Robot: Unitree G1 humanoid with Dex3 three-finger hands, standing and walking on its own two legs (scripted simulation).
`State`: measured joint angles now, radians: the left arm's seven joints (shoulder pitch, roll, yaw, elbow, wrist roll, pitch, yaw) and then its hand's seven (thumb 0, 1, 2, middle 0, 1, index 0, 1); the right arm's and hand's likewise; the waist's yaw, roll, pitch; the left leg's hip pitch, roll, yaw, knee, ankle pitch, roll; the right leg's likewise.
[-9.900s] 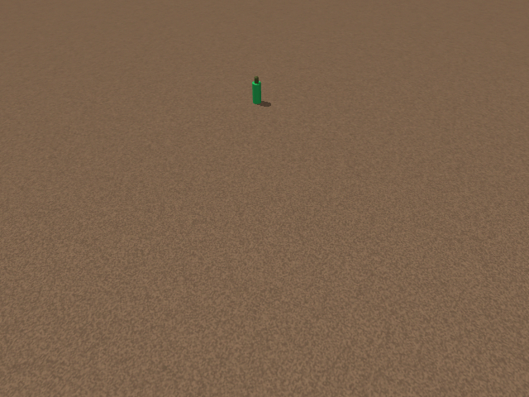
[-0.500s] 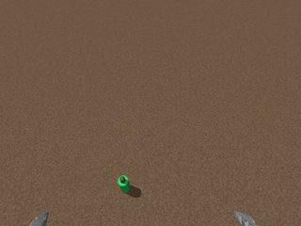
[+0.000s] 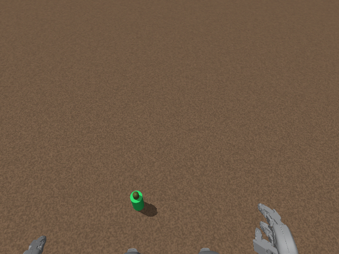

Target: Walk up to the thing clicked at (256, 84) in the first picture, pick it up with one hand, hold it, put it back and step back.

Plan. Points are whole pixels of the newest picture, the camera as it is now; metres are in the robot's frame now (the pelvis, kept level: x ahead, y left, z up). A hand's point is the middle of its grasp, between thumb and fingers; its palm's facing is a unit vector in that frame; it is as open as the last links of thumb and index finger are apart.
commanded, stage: go down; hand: left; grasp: from the side
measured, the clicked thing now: (137, 199) +0.44 +0.13 -0.61
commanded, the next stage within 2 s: none
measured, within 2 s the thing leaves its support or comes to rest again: neither
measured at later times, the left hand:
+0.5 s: hand (63, 239) +0.22 +0.28 -0.17, palm faces +0.07 -0.97 -0.23, open 17.3 cm
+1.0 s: hand (74, 203) +0.33 +0.30 -0.25, palm faces -0.01 -0.99 -0.16, open 17.3 cm
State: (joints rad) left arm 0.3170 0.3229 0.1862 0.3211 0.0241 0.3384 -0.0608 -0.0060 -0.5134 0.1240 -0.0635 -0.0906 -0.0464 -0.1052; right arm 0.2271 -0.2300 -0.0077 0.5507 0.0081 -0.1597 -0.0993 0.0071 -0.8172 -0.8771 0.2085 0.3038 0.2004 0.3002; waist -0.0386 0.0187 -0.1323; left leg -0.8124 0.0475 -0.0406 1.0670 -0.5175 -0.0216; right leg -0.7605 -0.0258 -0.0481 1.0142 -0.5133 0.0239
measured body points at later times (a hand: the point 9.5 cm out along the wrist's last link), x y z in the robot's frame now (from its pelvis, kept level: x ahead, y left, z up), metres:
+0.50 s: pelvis -0.04 +0.00 -0.08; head +0.09 +0.02 +0.35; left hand +0.21 +0.33 -0.15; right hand +0.13 -0.27 -0.16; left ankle +0.00 +0.13 -0.67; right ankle -0.01 -0.14 -0.67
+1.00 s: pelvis -0.08 -0.01 -0.22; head +0.12 +0.02 +0.19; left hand +0.33 +0.35 -0.24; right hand +0.04 -0.29 -0.33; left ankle +0.00 +0.13 -0.67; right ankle -0.01 -0.14 -0.67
